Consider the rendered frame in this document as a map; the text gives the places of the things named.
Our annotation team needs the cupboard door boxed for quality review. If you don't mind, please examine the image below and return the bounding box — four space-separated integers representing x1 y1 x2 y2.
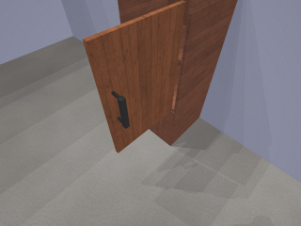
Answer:
83 0 186 153

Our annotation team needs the handle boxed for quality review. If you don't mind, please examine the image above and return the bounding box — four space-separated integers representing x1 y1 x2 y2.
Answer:
111 91 130 129

